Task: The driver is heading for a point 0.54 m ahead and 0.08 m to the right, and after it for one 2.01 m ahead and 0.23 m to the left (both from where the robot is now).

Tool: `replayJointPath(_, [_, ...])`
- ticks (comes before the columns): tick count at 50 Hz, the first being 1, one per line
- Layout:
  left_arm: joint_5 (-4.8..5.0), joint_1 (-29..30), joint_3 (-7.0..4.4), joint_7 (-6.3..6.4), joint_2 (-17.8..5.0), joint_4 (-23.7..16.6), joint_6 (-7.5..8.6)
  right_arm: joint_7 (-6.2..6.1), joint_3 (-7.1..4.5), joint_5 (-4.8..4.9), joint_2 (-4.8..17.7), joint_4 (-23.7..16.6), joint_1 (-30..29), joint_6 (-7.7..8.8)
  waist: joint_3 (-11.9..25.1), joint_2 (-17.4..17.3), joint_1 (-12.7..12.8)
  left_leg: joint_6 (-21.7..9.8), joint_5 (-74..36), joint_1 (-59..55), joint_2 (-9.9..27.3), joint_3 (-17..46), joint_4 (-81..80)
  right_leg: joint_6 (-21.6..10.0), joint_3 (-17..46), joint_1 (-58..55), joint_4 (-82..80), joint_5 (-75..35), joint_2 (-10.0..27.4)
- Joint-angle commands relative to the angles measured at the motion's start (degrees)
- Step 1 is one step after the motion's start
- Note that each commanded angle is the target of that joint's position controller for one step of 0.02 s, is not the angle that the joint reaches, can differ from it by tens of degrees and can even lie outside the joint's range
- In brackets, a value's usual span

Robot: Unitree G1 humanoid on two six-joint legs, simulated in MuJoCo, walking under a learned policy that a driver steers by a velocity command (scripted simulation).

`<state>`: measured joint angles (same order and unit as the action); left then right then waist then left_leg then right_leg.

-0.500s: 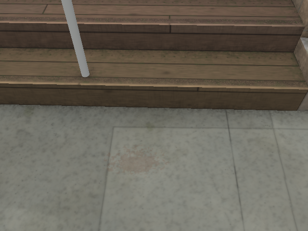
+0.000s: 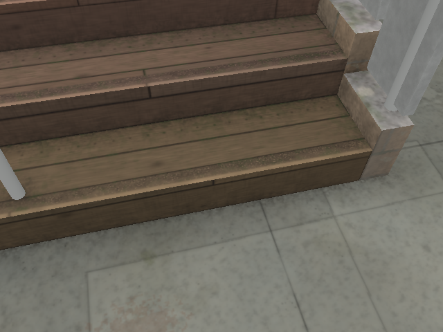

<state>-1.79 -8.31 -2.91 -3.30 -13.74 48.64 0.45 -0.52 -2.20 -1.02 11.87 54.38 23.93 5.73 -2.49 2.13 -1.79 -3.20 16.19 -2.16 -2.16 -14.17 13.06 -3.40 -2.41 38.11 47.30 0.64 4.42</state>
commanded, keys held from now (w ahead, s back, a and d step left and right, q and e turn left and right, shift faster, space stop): w+e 0.42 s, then w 0.12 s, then q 0.46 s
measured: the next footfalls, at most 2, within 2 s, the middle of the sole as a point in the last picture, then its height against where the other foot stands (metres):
right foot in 0.16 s outside the picture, level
left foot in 0.68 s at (228, 294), level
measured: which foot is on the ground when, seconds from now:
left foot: down 0.00-0.18, up 0.20-0.66, down 0.68-1.00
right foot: up 0.00-0.14, down 0.16-0.68, up 0.70-1.00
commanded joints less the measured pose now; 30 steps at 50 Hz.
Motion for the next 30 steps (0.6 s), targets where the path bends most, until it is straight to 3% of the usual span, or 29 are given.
replayJointPath(1, [-0.25,7.75,0.79,-0.63,-0.54,-5.81,0.72,-0.72,-1.31,0.04,7.5,-1.61,1.51,0.52,-4.11,-5.71,-0.56,-3.43,-31.89,1.5,16.4,2.72,-3.68,-1.32,-4.05,-1.1,-7.5,-0.76,-1.14])
replayJointPath(4, [-0.45,7.41,0.45,-0.37,-1.64,-6.43,0.7,-1.44,-1.56,-0.18,9.08,-0.57,1.91,-0.37,-2.5,-6.65,0.74,-2.77,-50.0,-4.06,17.5,0.17,2.96,-4.36,-6.76,-5.47,-10.94,5.71,-4.45])
replayJointPath(6, [-0.41,1.37,-0.38,0.2,-3.28,-4.97,0.78,-1.8,-2.06,-0.41,10.97,-0.45,1.02,-1.27,1.67,-8.19,3.84,-2.86,-63.28,-5.8,17.9,-1.03,14.26,-7.18,-8.05,-12.93,-11.6,12.19,-8.28])
replayJointPath(7, [-0.44,-4.27,-1.18,0.52,-4.7,-3.34,1.16,-1.71,-2.33,-0.41,11.87,-0.7,0.72,-1.83,5.12,-8.02,6.13,-2.88,-61.52,-3.98,18.01,-0.96,23.75,-8.77,-7.33,-19.91,-13.82,14.02,-9.95])
replayJointPath(8, [-1.04,-13.1,-2.54,1.21,-7.21,-0.54,1.61,-1.37,-2.39,-0.28,12.06,-1.6,-0.46,-2.11,9.61,-5.05,10.49,-1.56,-50.82,3.94,16.82,-1.57,38.1,-11.0,-3.6,-32.85,-18.61,13.67,-9.27])
replayJointPath(9, [-1.51,-16.54,-4.39,2.19,-13.48,-0.14,1.49,-0.71,-1.33,0.27,6.88,-4.33,1.23,-1.8,15.14,4.57,9.45,0.76,-13.78,23.13,11.6,-1.2,57.72,-16.17,18.12,-49.21,-19.68,18.85,6.37])
replayJointPath(10, [0.07,-15.07,-5.09,2.13,-16.82,-1.5,0.96,0.2,-1.57,0.68,7.26,-8.29,-1.58,-1.23,18.6,9.11,7.55,2.87,15.95,40.69,-0.31,9.07,72.14,-23.66,47.54,-56.85,-29.7,17.07,16.15])
replayJointPath(11, [0.93,-13.99,-4.75,2.55,-14.87,-0.88,0.48,0.5,-1.76,0.17,9.12,-9.52,-9.0,-0.54,11.05,0.63,8.57,2.23,9.3,47.2,4.26,15.97,70.73,-20.83,38.92,-52.83,-31.96,14.17,14.18])
replayJointPath(12, [1.37,-11.01,-4.09,2.91,-12.19,-0.75,0.63,0.69,-1.4,0.75,8.54,-9.96,-9.49,0.25,5.27,-1.48,6.22,2.03,3.54,45.58,6.57,15.64,65.36,-18.53,31.58,-44.7,-32.81,7.91,12.8])
replayJointPath(13, [1.25,-8.23,-3.43,3.0,-9.68,-0.94,1.0,0.52,-1.45,0.5,8.33,-8.88,-8.26,0.24,1.92,-4.83,3.16,2.31,1.71,41.57,8.32,15.56,59.84,-15.71,26.09,-37.91,-33.48,0.12,9.51])
replayJointPath(15, [1.75,-5.83,-2.52,3.18,-7.43,-1.3,2.05,0.65,-1.25,-1.49,7.31,-8.38,-6.06,-1.92,2.06,-3.8,0.09,3.99,1.39,34.75,9.38,15.78,54.66,-13.74,19.18,-31.42,-34.08,-8.62,4.94])
replayJointPath(16, [1.95,-6.49,-2.42,3.03,-7.56,-1.17,2.74,0.9,-1.24,-1.85,6.92,-8.65,-6.04,-2.87,2.68,-3.32,-0.31,4.72,1.51,33.9,9.13,15.25,53.33,-13.74,18.02,-30.55,-34.06,-11.85,3.84])
replayJointPath(19, [1.94,-9.69,-2.89,2.85,-9.84,-0.4,3.37,1.44,-1.09,-1.83,6.21,-10.84,-10.81,-3.96,1.66,-1.51,0.58,6.2,-3.55,36.33,8.85,13.78,46.57,-12.52,16.24,-28.71,-35.24,-11.84,1.51])
replayJointPath(22, [1.81,-13.35,-2.76,2.88,-9.73,0.24,3.21,1.54,-0.94,-1.54,6.48,-13.23,-18.15,-4.06,0.08,0.49,3.26,6.6,-10.13,40.45,8.34,13.47,37.85,-10.57,16.98,-31.06,-35.94,-9.88,0.83])
replayJointPath(27, [1.41,-18.71,-2.04,3.51,-8.73,2.3,3.53,2.17,-0.04,-0.98,5.87,-15.47,-26.33,-3.08,-0.4,1.52,6.93,4.69,-17.31,40.32,6.35,12.46,25.35,-8.41,16.29,-38.37,-34.89,-14.57,1.73])
replayJointPath(30, [0.85,-17.29,-1.87,4.05,-9.61,3.03,4.2,2.33,0.22,-0.58,6.39,-15.01,-25.78,-2.03,-1.02,1.88,5.95,1.98,-16.73,32.8,3.93,10.92,18.49,-6.21,13.67,-39.46,-32.78,-25.64,2.6])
